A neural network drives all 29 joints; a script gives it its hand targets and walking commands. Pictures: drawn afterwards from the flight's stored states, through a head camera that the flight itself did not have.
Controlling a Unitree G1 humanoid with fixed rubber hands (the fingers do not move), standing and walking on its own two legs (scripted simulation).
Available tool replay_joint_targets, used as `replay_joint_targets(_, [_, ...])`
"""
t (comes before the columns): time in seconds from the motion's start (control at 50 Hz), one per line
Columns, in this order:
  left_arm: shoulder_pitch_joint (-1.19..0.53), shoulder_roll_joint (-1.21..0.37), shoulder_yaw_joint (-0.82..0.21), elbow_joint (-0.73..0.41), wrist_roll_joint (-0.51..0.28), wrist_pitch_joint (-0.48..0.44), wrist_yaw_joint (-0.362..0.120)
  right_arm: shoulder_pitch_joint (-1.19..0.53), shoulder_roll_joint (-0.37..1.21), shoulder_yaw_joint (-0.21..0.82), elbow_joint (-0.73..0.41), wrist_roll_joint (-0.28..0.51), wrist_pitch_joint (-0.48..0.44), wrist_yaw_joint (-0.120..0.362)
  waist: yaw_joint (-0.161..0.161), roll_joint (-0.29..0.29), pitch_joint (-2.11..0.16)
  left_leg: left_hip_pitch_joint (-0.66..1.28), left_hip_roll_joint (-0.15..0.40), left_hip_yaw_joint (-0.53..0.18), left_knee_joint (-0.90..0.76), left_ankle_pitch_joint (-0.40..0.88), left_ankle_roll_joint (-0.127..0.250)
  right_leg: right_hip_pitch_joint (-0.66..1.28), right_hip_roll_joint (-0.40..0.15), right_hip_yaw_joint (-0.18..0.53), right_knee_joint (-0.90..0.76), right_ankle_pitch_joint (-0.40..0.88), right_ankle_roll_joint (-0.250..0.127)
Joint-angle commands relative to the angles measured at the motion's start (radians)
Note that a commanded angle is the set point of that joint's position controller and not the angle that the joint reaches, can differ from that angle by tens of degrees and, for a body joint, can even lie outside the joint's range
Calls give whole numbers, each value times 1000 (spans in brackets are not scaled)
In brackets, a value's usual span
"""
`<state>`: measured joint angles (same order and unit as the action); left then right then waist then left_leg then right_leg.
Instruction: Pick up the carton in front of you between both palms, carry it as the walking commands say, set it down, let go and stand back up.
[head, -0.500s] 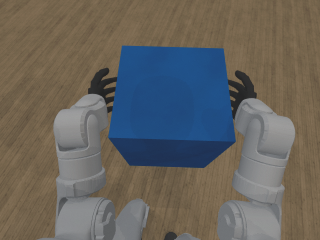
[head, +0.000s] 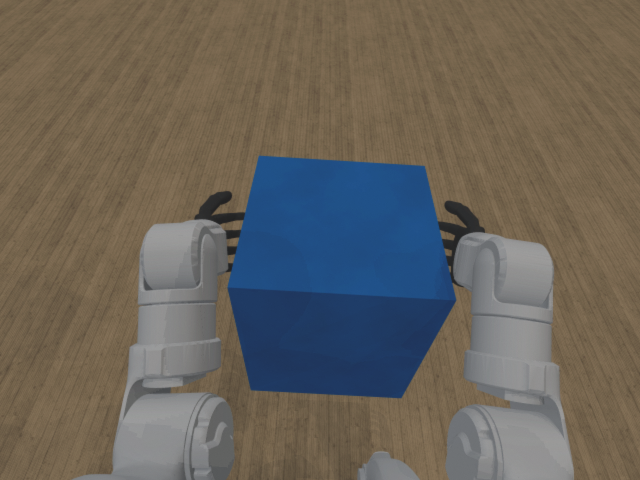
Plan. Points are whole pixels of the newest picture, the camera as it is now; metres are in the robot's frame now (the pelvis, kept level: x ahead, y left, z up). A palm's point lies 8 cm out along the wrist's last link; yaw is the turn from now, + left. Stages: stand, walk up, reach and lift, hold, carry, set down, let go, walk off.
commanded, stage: carry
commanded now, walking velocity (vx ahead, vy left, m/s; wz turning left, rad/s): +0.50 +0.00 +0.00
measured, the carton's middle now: (333, 283) +0.37 -0.03 +0.03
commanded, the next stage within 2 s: none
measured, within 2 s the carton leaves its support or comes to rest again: neither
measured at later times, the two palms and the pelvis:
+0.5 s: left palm (222, 152) +0.57 +0.14 +0.08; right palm (412, 147) +0.59 -0.16 +0.08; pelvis +0.32 -0.03 +0.00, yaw +3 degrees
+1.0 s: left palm (237, 51) +0.88 +0.14 +0.08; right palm (383, 57) +0.88 -0.16 +0.08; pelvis +0.62 -0.01 -0.01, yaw +0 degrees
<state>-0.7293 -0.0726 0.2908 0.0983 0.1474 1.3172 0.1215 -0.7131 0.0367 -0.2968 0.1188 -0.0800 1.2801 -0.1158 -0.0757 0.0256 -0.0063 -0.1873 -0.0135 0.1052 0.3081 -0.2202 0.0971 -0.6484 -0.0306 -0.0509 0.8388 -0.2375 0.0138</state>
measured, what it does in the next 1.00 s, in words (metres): walks ahead: right foot, then left foot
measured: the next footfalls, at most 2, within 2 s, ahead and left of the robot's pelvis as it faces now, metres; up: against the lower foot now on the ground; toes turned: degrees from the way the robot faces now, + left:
right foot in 0.18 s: +0.29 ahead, -0.13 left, +0.00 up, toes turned -7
left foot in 0.60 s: +0.54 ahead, +0.11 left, +0.00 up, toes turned +12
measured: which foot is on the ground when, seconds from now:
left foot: down 0.00-0.20, up 0.22-0.58, down 0.60-1.00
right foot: up 0.00-0.16, down 0.18-0.64, up 0.66-1.00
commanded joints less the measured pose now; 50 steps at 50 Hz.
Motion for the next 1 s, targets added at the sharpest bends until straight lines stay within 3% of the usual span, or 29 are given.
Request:
replay_joint_targets(0.0, [-521,-1112,-635,-106,-351,-78,-179,-668,1232,659,-148,474,-19,302,53,112,-455,459,237,-165,-9,718,5,-18,6,-60,-175,116,3])
replay_joint_targets(0.08, [-419,-1145,-789,-321,-412,-108,-200,-428,1171,734,-302,399,-57,281,45,136,-427,501,193,-43,48,865,1,90,48,-136,-382,249,-13])
replay_joint_targets(0.12, [-340,-1127,-851,-394,-438,-114,-217,-295,1123,775,-365,363,-72,269,56,151,-470,450,171,15,193,964,-23,300,87,-191,-488,289,-34])
replay_joint_targets(0.14, [-294,-1119,-873,-412,-444,-117,-228,-226,1099,796,-389,350,-77,267,68,128,-519,353,156,51,310,895,-50,505,80,-194,-543,345,-47])
replay_joint_targets(0.16, [-219,-1105,-885,-418,-448,-121,-241,-183,1073,820,-414,341,-82,269,95,73,-559,179,145,45,453,646,-71,723,-29,-83,-504,346,-66])
replay_joint_targets(0.18, [-159,-1067,-888,-418,-431,-126,-252,-155,1081,852,-432,345,-78,276,105,-117,-679,-120,88,6,671,266,-94,1037,-284,270,-362,555,-190])
replay_joint_targets(0.2, [-94,-1053,-890,-397,-424,-134,-260,-102,1081,857,-435,344,-80,282,114,-295,-683,-436,-40,-30,893,-278,-124,1195,-387,508,-434,542,-328])
replay_joint_targets(0.22, [-37,-1082,-901,-405,-442,-135,-271,-62,1071,865,-443,337,-88,283,112,-251,-634,-548,2,-102,1004,-302,-101,1159,-386,479,-454,495,-328])
replay_joint_targets(0.24, [-3,-1104,-910,-427,-453,-141,-281,-40,1069,876,-475,340,-96,283,111,-171,-594,-567,42,-119,978,-262,-87,1096,-354,411,-470,497,-288])
replay_joint_targets(0.26, [7,-1113,-913,-457,-462,-146,-288,-24,1093,889,-492,347,-103,284,108,-96,-535,-549,82,-122,883,-208,-84,997,-340,339,-508,470,-244])
replay_joint_targets(0.28, [4,-1116,-915,-489,-473,-147,-291,1,1112,892,-505,357,-108,285,102,-79,-498,-504,108,-122,757,-171,-89,909,-324,287,-558,380,-208])
replay_joint_targets(0.3, [-13,-1110,-923,-523,-486,-149,-294,3,1115,900,-524,367,-113,284,101,-93,-481,-438,104,-98,667,-156,-97,838,-307,235,-591,330,-191])
replay_joint_targets(0.34, [-3,-1082,-930,-559,-499,-145,-300,30,1114,913,-536,373,-116,280,100,-123,-450,-370,85,-47,529,-163,-111,751,-284,150,-621,286,-192])
replay_joint_targets(0.42, [70,-1012,-920,-549,-491,-127,-307,83,1074,924,-528,363,-102,271,98,-184,-369,-328,76,32,299,36,-113,688,-229,22,-628,279,-158])
replay_joint_targets(0.52, [113,-934,-888,-493,-447,-96,-299,93,994,907,-498,369,-61,280,99,-174,-259,-257,70,95,187,122,-109,627,-213,-24,-592,200,-119])
replay_joint_targets(0.54, [110,-921,-883,-480,-440,-90,-297,98,982,900,-482,369,-54,282,94,-163,-243,-211,62,118,156,111,-104,606,-206,-39,-556,171,-108])
replay_joint_targets(0.58, [110,-900,-875,-450,-427,-78,-292,113,955,880,-439,365,-41,287,74,-104,-279,34,38,148,144,32,-85,489,-152,-112,-345,239,-68])
replay_joint_targets(0.6, [79,-880,-875,-451,-426,-69,-290,104,934,867,-409,359,-40,288,53,6,-302,192,169,-77,76,-85,-35,321,-85,-164,-136,204,-15])
replay_joint_targets(0.62, [23,-881,-888,-462,-439,-57,-290,100,930,854,-375,347,-45,288,36,254,-350,346,374,-475,-26,-117,101,80,4,-145,152,-37,21])
replay_joint_targets(0.64, [-1,-892,-894,-439,-450,-55,-293,100,947,853,-363,353,-46,286,39,292,-330,397,430,-607,-69,49,148,-92,33,-57,301,-296,7])
replay_joint_targets(0.66, [3,-923,-891,-411,-457,-62,-297,81,967,856,-379,364,-48,285,44,199,-342,364,427,-535,-38,175,143,-103,-18,10,389,-303,-14])
replay_joint_targets(0.68, [10,-958,-889,-399,-465,-72,-300,57,995,864,-395,372,-55,286,47,114,-376,336,414,-466,-26,163,129,-102,-54,37,403,-267,-26])
replay_joint_targets(0.7, [8,-989,-892,-400,-468,-84,-301,31,1031,879,-415,384,-63,289,55,37,-371,275,398,-393,-50,106,87,-81,-91,55,337,-197,-29])
replay_joint_targets(0.72, [2,-1014,-894,-407,-467,-95,-301,-2,1061,894,-435,399,-72,293,62,25,-362,207,374,-319,-88,46,51,-28,-107,53,245,-147,-25])
replay_joint_targets(0.76, [-7,-1040,-904,-438,-458,-114,-294,-31,1093,916,-470,422,-87,301,65,81,-349,147,339,-205,-139,-23,34,35,-93,2,110,-79,-11])
replay_joint_targets(0.8, [-1,-1056,-916,-475,-449,-126,-283,-19,1093,924,-493,430,-95,305,65,100,-340,138,321,-146,-168,-46,41,59,-87,-30,-24,-21,5])
replay_joint_targets(0.92, [75,-977,-908,-549,-442,-110,-268,76,1007,914,-549,409,-77,291,54,123,-309,209,272,-16,-107,175,10,153,-42,-129,-316,166,-1])
replay_joint_targets(0.98, [117,-938,-892,-516,-438,-90,-279,109,971,902,-517,380,-59,287,64,104,-295,208,246,33,19,229,-24,278,-14,-183,-422,149,-19])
